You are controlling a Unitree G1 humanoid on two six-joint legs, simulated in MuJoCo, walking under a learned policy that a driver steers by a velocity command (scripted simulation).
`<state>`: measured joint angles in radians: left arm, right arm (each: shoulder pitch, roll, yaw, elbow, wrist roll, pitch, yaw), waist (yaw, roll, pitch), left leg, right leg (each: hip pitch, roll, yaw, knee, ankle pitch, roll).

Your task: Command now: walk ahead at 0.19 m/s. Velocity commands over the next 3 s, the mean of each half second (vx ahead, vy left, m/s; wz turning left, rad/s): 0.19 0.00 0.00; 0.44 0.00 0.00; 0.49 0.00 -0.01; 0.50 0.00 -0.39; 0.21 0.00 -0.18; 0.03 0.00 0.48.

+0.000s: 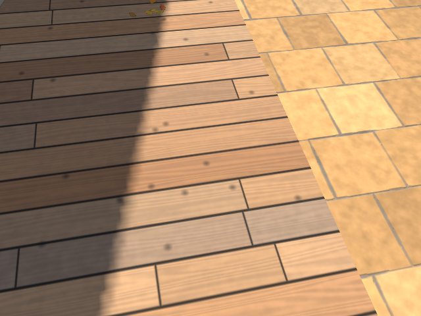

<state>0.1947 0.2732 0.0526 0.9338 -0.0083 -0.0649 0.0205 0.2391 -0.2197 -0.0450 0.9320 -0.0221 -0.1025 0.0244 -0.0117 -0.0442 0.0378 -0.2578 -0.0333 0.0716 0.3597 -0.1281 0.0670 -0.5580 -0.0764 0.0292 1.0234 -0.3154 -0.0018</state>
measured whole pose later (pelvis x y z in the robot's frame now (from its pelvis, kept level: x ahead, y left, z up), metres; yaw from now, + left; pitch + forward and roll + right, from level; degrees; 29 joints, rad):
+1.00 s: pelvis +0.34 -0.09 -0.01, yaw +0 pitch +0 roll -1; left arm 0.18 0.23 0.06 0.99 0.00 -0.09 -0.04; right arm 0.25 -0.24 -0.07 0.99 0.03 -0.09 -0.02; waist 0.01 0.03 0.04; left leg -0.48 0.10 -0.02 1.19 -0.32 0.05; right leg -0.26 0.05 -0.08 0.41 -0.15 -0.08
